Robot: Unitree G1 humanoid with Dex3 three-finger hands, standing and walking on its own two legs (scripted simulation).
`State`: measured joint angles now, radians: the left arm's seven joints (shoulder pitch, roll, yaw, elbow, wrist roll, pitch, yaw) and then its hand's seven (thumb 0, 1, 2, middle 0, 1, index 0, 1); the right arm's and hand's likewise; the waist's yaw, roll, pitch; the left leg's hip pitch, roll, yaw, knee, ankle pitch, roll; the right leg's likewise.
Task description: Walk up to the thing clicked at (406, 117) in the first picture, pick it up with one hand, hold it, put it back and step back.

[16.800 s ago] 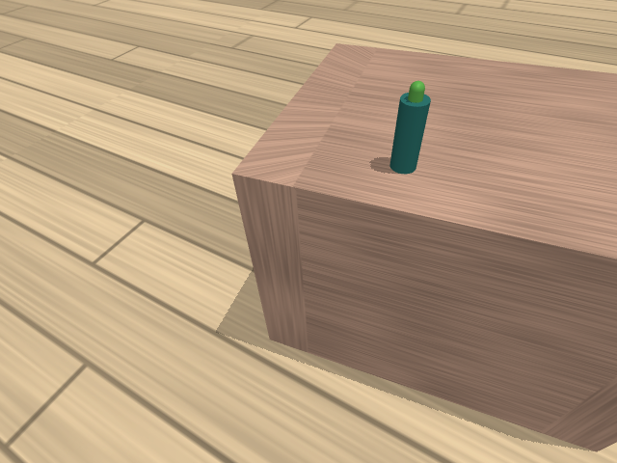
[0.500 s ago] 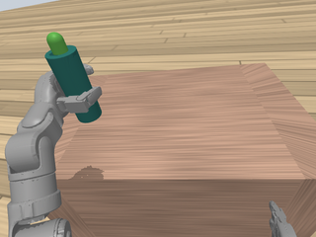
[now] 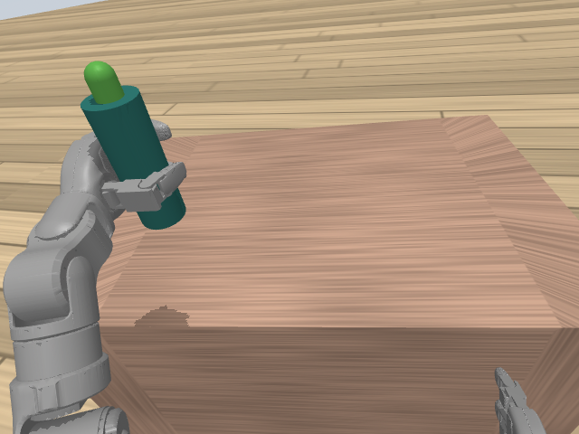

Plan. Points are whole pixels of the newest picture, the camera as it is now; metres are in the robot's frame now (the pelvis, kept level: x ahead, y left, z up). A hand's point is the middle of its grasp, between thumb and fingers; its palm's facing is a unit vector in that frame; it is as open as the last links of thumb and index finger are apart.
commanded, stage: hold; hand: left
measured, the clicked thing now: (134, 150) +0.34 +0.17 +0.31
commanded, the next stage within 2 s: crouch in 1.62 s
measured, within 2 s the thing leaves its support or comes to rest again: neither
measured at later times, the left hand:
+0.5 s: hand (157, 175) +0.33 +0.16 +0.28, palm faces +0.08 -1.00 -0.01, open 7.7 cm
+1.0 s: hand (156, 175) +0.34 +0.16 +0.28, palm faces +0.08 -1.00 -0.01, open 7.7 cm
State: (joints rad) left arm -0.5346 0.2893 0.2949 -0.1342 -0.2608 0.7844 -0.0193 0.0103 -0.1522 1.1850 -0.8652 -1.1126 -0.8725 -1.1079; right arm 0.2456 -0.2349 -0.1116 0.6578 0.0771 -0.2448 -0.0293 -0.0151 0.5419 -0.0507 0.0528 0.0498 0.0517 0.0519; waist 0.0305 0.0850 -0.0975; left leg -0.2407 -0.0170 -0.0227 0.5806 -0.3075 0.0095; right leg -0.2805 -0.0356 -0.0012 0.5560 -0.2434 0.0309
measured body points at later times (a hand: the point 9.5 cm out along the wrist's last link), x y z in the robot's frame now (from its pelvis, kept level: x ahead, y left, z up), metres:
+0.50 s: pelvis +0.00 +0.00 +0.00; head -0.05 -0.04 +0.45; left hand +0.32 +0.21 +0.29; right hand +0.17 -0.26 -0.08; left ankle +0.00 +0.11 -0.73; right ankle +0.03 -0.14 -0.73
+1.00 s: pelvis +0.00 +0.00 +0.00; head -0.05 -0.04 +0.45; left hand +0.33 +0.21 +0.28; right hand +0.17 -0.26 -0.07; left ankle +0.00 +0.11 -0.73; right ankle +0.03 -0.14 -0.73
